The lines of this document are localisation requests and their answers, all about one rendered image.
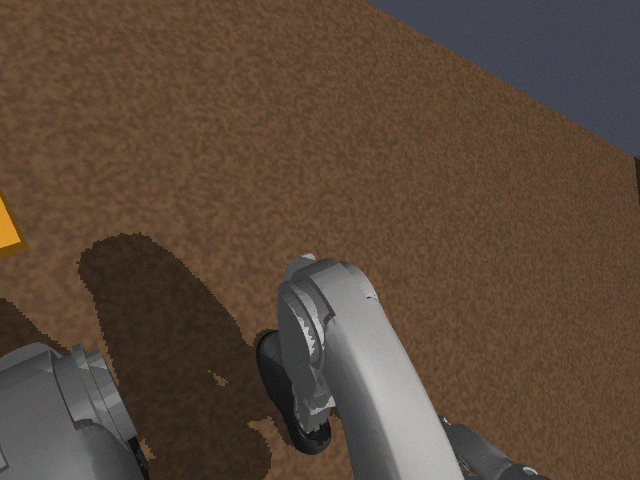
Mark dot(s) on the right robot arm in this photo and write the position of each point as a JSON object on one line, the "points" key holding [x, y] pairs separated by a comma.
{"points": [[521, 471]]}

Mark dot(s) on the right robot hand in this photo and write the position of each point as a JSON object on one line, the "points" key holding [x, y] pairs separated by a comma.
{"points": [[475, 453]]}

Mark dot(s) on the carton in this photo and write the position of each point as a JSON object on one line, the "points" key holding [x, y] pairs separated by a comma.
{"points": [[11, 238]]}

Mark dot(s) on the left robot foot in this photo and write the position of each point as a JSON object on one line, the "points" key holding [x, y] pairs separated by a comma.
{"points": [[140, 458]]}

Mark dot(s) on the right robot foot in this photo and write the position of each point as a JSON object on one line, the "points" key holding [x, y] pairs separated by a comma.
{"points": [[279, 389]]}

